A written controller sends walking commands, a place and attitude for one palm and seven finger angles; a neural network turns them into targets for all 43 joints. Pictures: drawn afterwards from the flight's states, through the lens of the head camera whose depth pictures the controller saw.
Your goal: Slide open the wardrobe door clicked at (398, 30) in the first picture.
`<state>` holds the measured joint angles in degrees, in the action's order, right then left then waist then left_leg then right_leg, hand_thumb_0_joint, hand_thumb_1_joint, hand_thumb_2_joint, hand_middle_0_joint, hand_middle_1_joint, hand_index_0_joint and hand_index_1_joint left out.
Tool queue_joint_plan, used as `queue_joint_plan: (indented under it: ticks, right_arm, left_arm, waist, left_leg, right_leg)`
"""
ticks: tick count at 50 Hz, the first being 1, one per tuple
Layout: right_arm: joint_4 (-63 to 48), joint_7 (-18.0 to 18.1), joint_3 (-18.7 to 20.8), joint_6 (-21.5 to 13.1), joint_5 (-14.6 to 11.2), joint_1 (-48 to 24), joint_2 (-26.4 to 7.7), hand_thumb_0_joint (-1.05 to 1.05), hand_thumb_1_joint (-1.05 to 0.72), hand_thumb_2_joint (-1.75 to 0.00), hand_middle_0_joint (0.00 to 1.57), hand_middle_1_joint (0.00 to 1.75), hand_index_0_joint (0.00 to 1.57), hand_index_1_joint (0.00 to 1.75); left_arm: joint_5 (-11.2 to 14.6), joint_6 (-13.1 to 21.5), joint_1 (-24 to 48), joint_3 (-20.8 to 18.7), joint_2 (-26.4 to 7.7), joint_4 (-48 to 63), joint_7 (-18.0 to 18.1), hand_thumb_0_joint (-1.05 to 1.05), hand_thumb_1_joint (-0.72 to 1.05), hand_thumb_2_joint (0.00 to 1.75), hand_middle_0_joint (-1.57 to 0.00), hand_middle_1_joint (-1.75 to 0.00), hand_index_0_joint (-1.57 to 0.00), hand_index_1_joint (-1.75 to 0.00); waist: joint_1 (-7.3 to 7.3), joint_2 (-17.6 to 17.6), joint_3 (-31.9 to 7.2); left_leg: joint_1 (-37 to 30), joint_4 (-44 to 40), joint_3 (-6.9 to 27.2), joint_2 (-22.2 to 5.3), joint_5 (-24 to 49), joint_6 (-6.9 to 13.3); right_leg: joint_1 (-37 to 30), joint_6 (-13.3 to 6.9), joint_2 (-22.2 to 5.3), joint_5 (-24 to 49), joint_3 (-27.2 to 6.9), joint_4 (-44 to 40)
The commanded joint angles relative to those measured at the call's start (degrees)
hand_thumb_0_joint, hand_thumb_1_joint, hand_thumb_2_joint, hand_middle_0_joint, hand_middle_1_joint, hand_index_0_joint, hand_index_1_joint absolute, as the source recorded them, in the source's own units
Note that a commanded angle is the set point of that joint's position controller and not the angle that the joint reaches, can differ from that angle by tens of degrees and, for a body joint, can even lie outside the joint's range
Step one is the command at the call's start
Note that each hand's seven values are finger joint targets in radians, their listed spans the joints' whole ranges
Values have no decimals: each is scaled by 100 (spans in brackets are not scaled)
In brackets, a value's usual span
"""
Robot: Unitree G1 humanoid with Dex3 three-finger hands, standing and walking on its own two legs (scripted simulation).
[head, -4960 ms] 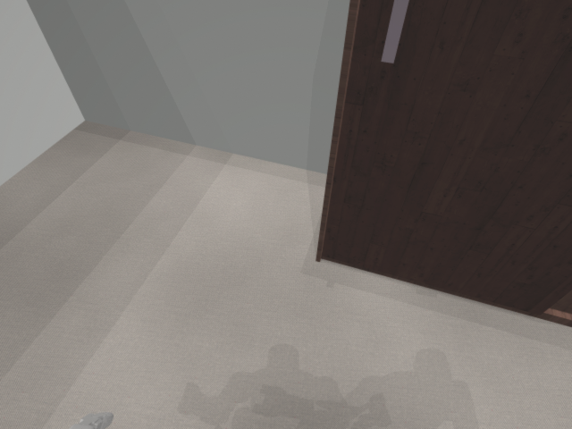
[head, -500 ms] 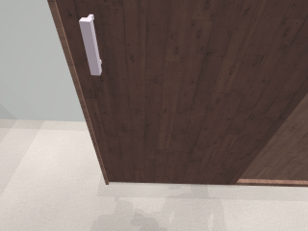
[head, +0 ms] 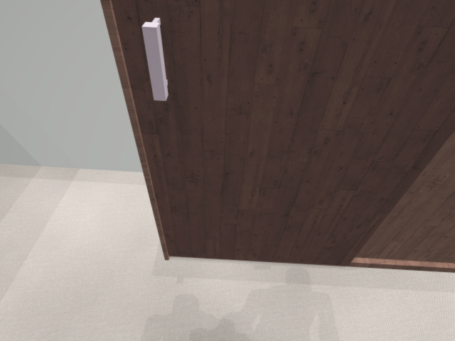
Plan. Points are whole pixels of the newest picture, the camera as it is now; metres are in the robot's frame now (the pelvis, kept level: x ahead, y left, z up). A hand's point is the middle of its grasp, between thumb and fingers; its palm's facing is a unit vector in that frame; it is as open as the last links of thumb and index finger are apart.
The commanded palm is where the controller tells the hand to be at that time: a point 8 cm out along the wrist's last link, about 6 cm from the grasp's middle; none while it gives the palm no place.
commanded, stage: come to a stop and stand still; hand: left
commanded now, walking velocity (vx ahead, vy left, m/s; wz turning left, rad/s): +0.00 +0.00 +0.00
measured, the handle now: (158, 59) +0.60 +0.19 +0.22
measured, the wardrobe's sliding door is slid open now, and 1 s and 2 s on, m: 0.00 0.00 0.00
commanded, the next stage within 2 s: look again from close up in 0.84 s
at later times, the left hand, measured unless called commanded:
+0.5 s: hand out of the picture -0.08 +0.20 -0.17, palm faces +0.01 -0.98 -0.20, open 7.4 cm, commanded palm none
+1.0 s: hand out of the picture +0.00 +0.22 -0.17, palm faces -0.04 -0.98 -0.21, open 7.3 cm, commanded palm none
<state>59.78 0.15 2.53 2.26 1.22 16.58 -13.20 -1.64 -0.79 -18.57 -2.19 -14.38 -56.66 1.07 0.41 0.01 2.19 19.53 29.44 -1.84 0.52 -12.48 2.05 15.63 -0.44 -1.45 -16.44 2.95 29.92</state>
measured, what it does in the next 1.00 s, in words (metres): steps on the spot: left foot, then right foot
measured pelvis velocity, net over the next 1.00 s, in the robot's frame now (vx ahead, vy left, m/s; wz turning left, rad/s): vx -0.06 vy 0.04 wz -0.06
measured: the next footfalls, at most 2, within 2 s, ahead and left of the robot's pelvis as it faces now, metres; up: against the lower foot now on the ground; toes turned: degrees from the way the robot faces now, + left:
left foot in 0.16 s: +0.09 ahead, +0.10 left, +0.00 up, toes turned +0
right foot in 0.36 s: +0.00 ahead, -0.10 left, +0.00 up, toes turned -4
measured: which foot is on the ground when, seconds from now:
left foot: down 0.00-0.04, up 0.06-0.14, down 0.16-0.38, up 0.40-0.60, down 0.62-1.00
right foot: down 0.00-0.16, up 0.18-0.34, down 0.36-0.64, up 0.66-0.94, down 0.96-1.00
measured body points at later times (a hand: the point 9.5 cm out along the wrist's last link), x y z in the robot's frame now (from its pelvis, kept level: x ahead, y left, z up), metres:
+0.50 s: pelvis -0.06 +0.03 +0.01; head -0.08 +0.03 +0.46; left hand -0.08 +0.25 -0.15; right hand -0.04 -0.21 -0.14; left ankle -0.01 +0.12 -0.70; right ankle -0.04 -0.09 -0.73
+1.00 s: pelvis -0.06 +0.04 +0.00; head -0.04 +0.05 +0.45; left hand +0.00 +0.28 -0.15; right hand -0.12 -0.15 -0.16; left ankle -0.04 +0.14 -0.73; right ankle -0.04 -0.09 -0.74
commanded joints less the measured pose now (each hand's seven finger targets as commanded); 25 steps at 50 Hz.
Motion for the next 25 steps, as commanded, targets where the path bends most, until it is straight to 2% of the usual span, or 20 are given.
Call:
queue_joint_plan:
  ticks: [1, 2, 3, 4, 5, 6, 7, 8, 9, 10, 11, 13, 16, 17, 18, 19, 20, 22, 23, 25]
  right_arm:
    - [-367, 68, 283, -59, -4, -103, -888, 0, -90, -90, 20, 30, 20, 30]
    - [-284, 81, 349, 2, -17, 244, -857, 0, -90, -90, 20, 30, 20, 30]
    - [-146, 92, 476, 17, -32, 692, -1010, 0, -90, -90, 20, 30, 20, 30]
    - [-62, 75, 488, -38, -75, 1000, -1004, 0, -90, -90, 20, 30, 20, 30]
    - [-69, 35, 436, -120, -96, 1123, -921, 0, -90, -90, 20, 30, 20, 30]
    - [-129, 14, 350, -177, -89, 1005, -875, 0, -90, -90, 20, 30, 20, 30]
    - [-327, 30, 293, -249, -22, 605, -977, 0, -90, -90, 20, 30, 20, 30]
    - [-555, 111, 318, -303, 48, -8, -1444, 0, -90, -90, 20, 30, 20, 30]
    - [-687, 119, 329, -291, 57, -631, -1625, 0, -90, -90, 20, 30, 20, 30]
    - [-748, 96, 323, -251, 62, -993, -1649, 0, -90, -90, 20, 30, 20, 30]
    - [-748, 85, 240, -213, 62, -1122, -1406, 0, -90, -90, 20, 30, 20, 30]
    - [-635, 99, 128, -167, 88, -803, -970, 0, -90, -90, 20, 30, 20, 30]
    - [-394, 101, 97, -22, 81, -281, -838, 0, -90, -90, 20, 30, 20, 30]
    - [-341, 93, 74, -20, 34, -207, -657, 0, -90, -90, 20, 30, 20, 30]
    - [-397, 94, 24, -5, -35, -180, -329, 0, -90, -90, 20, 30, 20, 30]
    - [-560, 75, 5, -12, -63, -228, -180, 0, -90, -90, 20, 30, 20, 30]
    - [-500, 47, 67, -16, -19, -301, -354, 0, -90, -90, 20, 30, 20, 30]
    - [-352, -38, 114, -42, -58, 109, -300, 0, -90, -90, 20, 30, 20, 30]
    - [-296, -56, 107, -81, -64, 286, -196, 0, -90, -90, 20, 30, 20, 30]
    - [-298, -47, 90, -139, -72, 300, -13, 0, -90, -90, 20, 30, 20, 30]
  left_arm:
    - [-33, 45, -129, -234, -999, 218, 22, 0, 90, 90, -20, -30, -20, -30]
    - [-36, 34, 302, -293, -1181, 341, 53, 0, 90, 90, -20, -30, -20, -30]
    - [-40, 19, 1063, -401, -1402, 551, 92, 0, 90, 90, -20, -30, -20, -30]
    - [-53, 31, 1601, -414, -1420, 697, 123, 0, 90, 90, -20, -30, -20, -30]
    - [-63, 44, 1696, -390, -1372, 732, 138, 0, 90, 90, -20, -30, -20, -30]
    - [-34, 19, 1425, -338, -1278, 655, 129, 0, 90, 90, -20, -30, -20, -30]
    - [5, -24, 941, -248, -1002, 571, 87, 0, 90, 90, -20, -30, -20, -30]
    - [77, -25, 621, -238, -877, 504, 31, 0, 90, 90, -20, -30, -20, -30]
    - [49, -59, 391, -304, -1000, 346, -7, 0, 90, 90, -20, -30, -20, -30]
    - [0, -123, -36, -330, -953, 175, -13, 0, 90, 90, -20, -30, -20, -30]
    - [13, -161, -392, -261, -647, 14, -10, 0, 90, 90, -20, -30, -20, -30]
    - [20, -138, -608, -88, -188, -90, -13, 0, 90, 90, -20, -30, -20, -30]
    - [59, -140, -1010, 30, 19, -186, -10, 0, 90, 90, -20, -30, -20, -30]
    - [47, -93, -1141, 31, -66, -217, 13, 0, 90, 90, -20, -30, -20, -30]
    - [23, -47, -1176, -6, -318, -182, 55, 0, 90, 90, -20, -30, -20, -30]
    - [18, -28, -849, -78, -726, -51, 83, 0, 90, 90, -20, -30, -20, -30]
    - [69, 105, -317, -99, -649, 101, 132, 0, 90, 90, -20, -30, -20, -30]
    - [78, 200, 251, -80, -549, 265, 140, 0, 90, 90, -20, -30, -20, -30]
    - [55, 217, 281, -81, -489, 294, 125, 0, 90, 90, -20, -30, -20, -30]
    - [31, 217, -52, -106, -459, 184, 99, 0, 90, 90, -20, -30, -20, -30]
  waist:
    - [53, -711, 240]
    - [307, -1143, 42]
    - [633, -1191, -107]
    - [815, -1149, -27]
    - [813, -961, 165]
    - [626, -536, 432]
    - [315, 669, 699]
    - [39, 1673, 807]
    - [-203, 1555, 513]
    - [-428, 1429, 170]
    - [-493, 1288, 131]
    - [-346, 740, 282]
    - [-251, 523, 463]
    - [-264, 318, 593]
    - [-224, -410, 716]
    - [-84, -1127, 773]
    - [-23, -1120, 736]
    - [326, -642, 550]
    - [340, -566, 439]
    - [128, -764, 345]
  left_leg:
    - [-246, 357, 253, 38, -1487, -169]
    - [-1051, 1654, 25, 228, -959, -203]
    - [-1475, 2435, 96, 154, -800, -148]
    - [-1629, 2384, 298, -82, -1072, -72]
    - [-1418, 1460, 364, -238, -1280, -32]
    - [-1186, 232, 397, -268, -1326, -20]
    - [-634, -1134, 1301, -607, -1974, 83]
    - [293, -2089, 2430, -1421, -2823, 406]
    - [1548, -2440, 2689, -1638, -3595, 654]
    - [1857, -2474, 2496, -1570, -3711, 645]
    - [1758, -2435, 2355, -1502, -3444, 653]
    - [1033, -2245, 2001, -1393, -2875, 586]
    - [768, -2133, 1495, -1070, -2896, 201]
    - [801, -1622, 1132, -743, -2444, 11]
    - [1069, -416, 523, -188, -1936, -272]
    - [998, 850, -114, 108, -1250, -403]
    - [778, 1678, 250, -231, -961, -294]
    - [468, 2305, 203, -281, -626, -292]
    - [257, 2174, 34, -261, -609, -316]
    - [108, 1444, -192, -222, -850, -322]
  right_leg:
    - [1003, -429, -782, -2190, -1183, -1647]
    - [1859, -623, -1249, -2589, -1620, -2235]
    - [2299, -717, -1487, -2309, -1573, -2329]
    - [2417, -647, -1467, -1863, -1329, -2094]
    - [2038, -516, -1286, -1609, -1075, -1660]
    - [1834, -378, -1021, -1670, -938, -982]
    - [1736, -220, -422, -1641, -659, 58]
    - [1252, 58, 32, -1035, -237, 928]
    - [34, 23, -14, -798, -489, 1752]
    - [-481, 0, 118, -760, -434, 2441]
    - [-489, 22, 125, -812, -348, 2596]
    - [-276, 22, 76, -1063, -80, 1736]
    - [-1133, -74, 307, -806, 230, -433]
    - [-1332, -173, 133, -659, -114, -1273]
    - [-1123, -556, -707, -1608, -1450, -1987]
    - [-394, -970, -1654, -2502, -2484, -2635]
    - [233, -1007, -1773, -2506, -2681, -2817]
    - [463, -858, -1381, -1639, -1866, -2516]
    - [418, -785, -1192, -1217, -1440, -2290]
    - [143, -750, -1123, -1210, -1267, -2125]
